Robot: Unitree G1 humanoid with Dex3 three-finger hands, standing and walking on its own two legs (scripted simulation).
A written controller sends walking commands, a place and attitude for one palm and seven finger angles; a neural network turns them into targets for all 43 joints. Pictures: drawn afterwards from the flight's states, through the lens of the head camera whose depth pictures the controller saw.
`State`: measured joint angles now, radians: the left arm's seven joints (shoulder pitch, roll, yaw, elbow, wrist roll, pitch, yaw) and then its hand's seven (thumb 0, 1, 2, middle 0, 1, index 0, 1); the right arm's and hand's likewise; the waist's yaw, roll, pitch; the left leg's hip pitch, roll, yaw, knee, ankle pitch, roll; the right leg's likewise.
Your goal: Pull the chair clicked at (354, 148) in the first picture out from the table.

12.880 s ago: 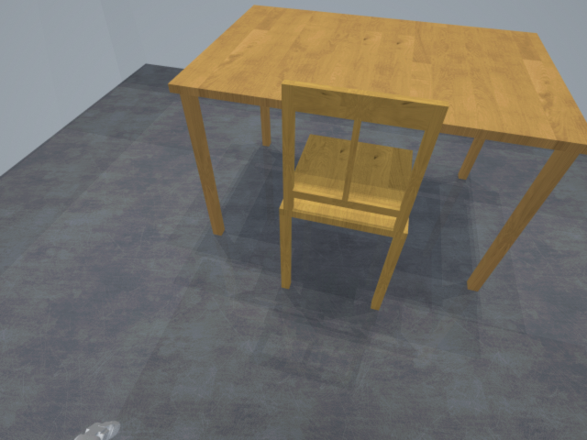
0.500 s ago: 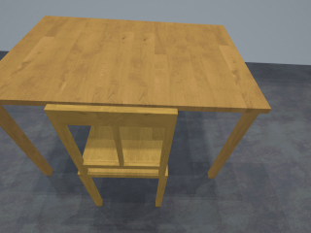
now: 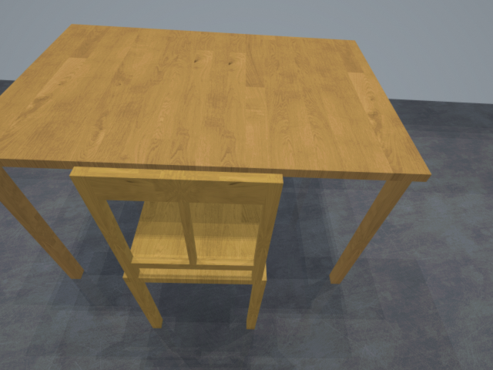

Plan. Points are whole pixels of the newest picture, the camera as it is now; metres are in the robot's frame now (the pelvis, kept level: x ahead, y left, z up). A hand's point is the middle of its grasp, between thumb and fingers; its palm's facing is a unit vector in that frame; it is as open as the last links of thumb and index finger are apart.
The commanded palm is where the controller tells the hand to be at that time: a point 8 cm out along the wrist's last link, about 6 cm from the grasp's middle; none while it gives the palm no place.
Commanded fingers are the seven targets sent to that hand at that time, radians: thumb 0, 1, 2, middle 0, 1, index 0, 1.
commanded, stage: raise the hand toward the chair's back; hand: left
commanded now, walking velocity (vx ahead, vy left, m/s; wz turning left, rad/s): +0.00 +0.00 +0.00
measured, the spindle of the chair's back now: (188, 234) +0.41 +0.15 -0.10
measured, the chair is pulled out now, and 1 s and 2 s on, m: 0.00 0.00 0.00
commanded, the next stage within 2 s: none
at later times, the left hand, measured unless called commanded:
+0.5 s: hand (188, 352) +0.17 +0.10 -0.06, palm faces +0.00 -1.00 +0.07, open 9.1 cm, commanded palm +0.11 +0.20 -0.07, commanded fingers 0.00 0.39 0.68 -0.15 -0.22 -0.15 -0.22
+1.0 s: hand (157, 338) +0.18 +0.15 -0.05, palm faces +0.17 -0.98 -0.03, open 13.6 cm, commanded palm +0.14 +0.21 -0.05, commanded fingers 0.00 -0.20 0.43 -0.09 -0.13 -0.09 -0.13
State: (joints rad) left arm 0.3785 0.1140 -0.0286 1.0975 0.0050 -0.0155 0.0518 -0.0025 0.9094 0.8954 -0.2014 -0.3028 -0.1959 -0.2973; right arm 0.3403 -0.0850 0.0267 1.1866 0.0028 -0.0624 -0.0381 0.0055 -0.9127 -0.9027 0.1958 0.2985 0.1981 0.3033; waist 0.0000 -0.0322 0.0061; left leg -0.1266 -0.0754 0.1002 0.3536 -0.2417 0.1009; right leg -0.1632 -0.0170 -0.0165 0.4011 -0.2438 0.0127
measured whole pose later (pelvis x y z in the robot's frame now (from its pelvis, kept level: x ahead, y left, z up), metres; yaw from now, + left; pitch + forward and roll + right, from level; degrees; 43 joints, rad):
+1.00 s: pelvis -0.03 -0.06 -0.09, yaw +4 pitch +17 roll +0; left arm 0.43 0.20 0.19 -0.04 -0.30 -0.35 -0.17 0.00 0.03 0.52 -0.12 -0.17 -0.12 -0.16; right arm 0.26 -0.20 0.00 0.58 0.04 -0.15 -0.03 0.02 -0.91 -0.90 0.20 0.30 0.20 0.30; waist -0.03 0.02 -0.14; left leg -0.88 -0.01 0.02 1.12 -0.52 0.03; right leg -0.89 0.05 -0.13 1.08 -0.49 -0.11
